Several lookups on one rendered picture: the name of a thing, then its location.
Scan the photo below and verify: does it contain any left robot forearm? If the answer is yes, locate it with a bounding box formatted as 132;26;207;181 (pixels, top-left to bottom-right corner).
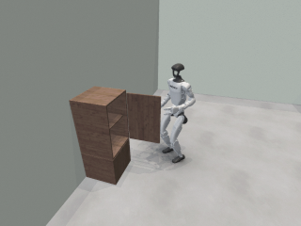
178;98;196;111

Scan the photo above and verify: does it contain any cupboard door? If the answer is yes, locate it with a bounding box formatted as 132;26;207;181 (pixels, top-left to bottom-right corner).
126;92;162;144

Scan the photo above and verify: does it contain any left robot shin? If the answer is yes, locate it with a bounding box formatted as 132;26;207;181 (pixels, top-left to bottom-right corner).
170;139;182;157

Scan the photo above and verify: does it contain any right robot forearm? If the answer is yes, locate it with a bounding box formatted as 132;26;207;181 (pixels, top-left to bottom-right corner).
161;95;171;108

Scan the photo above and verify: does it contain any right robot shin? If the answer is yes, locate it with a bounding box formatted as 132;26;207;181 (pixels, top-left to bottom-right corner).
160;135;172;149

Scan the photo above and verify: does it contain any right robot upper arm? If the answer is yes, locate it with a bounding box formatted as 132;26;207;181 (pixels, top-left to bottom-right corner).
167;78;173;96

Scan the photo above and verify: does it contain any robot shin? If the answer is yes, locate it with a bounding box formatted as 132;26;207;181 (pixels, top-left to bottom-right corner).
160;135;172;149
170;139;182;157

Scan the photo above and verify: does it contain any robot left hand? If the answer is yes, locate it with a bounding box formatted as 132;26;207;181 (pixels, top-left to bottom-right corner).
164;105;179;116

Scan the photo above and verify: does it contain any left robot upper arm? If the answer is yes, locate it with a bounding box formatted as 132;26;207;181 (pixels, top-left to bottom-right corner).
181;82;196;101

